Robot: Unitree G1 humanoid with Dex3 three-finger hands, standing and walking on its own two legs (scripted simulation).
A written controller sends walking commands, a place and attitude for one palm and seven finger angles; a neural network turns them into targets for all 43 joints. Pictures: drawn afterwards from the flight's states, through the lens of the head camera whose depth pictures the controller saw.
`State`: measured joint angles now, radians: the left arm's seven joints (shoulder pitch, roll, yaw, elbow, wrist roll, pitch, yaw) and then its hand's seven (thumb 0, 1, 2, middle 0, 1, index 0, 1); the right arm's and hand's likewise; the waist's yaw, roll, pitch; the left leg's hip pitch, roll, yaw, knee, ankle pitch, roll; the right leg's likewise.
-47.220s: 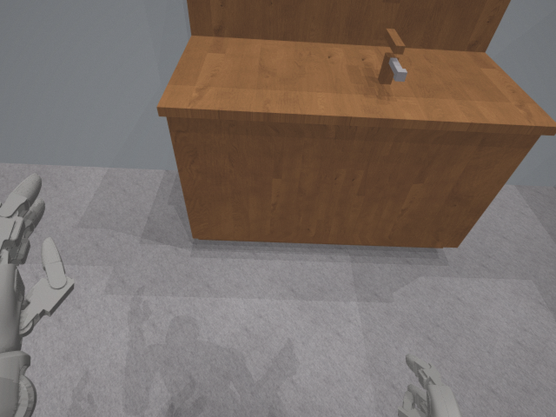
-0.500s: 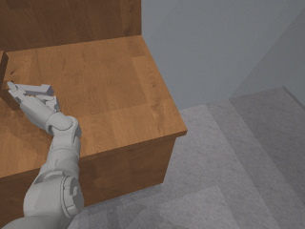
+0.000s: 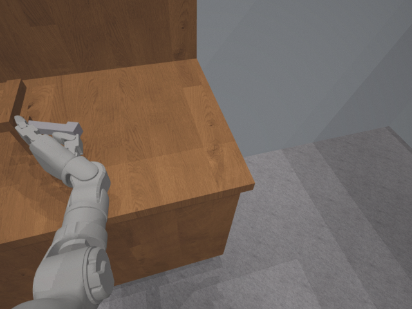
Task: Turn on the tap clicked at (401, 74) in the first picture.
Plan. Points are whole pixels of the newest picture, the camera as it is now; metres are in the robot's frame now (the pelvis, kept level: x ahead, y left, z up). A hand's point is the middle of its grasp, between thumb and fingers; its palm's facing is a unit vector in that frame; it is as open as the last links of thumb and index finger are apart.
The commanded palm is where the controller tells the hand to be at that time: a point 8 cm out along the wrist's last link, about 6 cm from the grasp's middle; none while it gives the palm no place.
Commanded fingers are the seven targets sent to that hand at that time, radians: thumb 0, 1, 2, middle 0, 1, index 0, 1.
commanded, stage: lift the hand up off the lever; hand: left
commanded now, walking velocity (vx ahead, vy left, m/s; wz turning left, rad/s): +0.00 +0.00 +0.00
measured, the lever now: (72, 131) +0.47 +0.29 +0.07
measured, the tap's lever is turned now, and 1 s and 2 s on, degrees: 68 68 68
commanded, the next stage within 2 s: draw the hand back beside the body in 1.72 s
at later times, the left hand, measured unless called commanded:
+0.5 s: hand (73, 133) +0.43 +0.26 +0.11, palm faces +0.82 -0.56 -0.06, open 7.8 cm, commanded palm +0.37 +0.27 +0.11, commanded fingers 0.00 0.90 0.90 -0.15 -0.15 -0.15 -0.15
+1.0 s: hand (63, 132) +0.41 +0.27 +0.12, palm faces +0.84 -0.55 -0.06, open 7.8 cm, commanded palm +0.36 +0.28 +0.13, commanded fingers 0.00 0.90 0.90 -0.15 -0.15 -0.15 -0.15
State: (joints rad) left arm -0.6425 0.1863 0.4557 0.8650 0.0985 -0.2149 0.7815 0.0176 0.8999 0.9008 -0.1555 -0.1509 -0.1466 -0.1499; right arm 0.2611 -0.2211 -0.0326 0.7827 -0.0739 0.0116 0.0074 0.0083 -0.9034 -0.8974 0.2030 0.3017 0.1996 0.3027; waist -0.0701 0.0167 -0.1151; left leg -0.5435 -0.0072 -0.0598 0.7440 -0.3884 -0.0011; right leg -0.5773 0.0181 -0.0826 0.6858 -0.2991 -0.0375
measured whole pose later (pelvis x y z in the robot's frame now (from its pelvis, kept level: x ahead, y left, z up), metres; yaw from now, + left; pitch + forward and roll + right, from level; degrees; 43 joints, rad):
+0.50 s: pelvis +0.01 +0.01 +0.01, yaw +0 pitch +8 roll -1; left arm -0.57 0.13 0.40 0.70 0.07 -0.10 0.76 0.02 0.90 0.90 -0.16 -0.15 -0.15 -0.15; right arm 0.25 -0.21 -0.04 0.79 -0.06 0.03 0.00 0.01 -0.90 -0.90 0.20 0.30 0.20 0.30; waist -0.04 0.03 -0.10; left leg -0.44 -0.01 -0.06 0.68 -0.38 0.01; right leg -0.48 0.01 -0.08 0.62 -0.29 -0.03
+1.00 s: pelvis +0.01 +0.00 +0.01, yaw +0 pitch +6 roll -1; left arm -0.56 0.14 0.40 0.63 0.05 -0.02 0.74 0.02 0.90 0.90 -0.15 -0.15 -0.15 -0.15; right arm 0.21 -0.22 -0.03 0.78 -0.05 0.02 -0.04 0.01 -0.90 -0.90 0.20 0.30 0.20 0.30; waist -0.02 0.02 -0.08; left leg -0.37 -0.01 -0.06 0.61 -0.35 0.00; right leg -0.40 0.02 -0.08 0.56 -0.27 -0.04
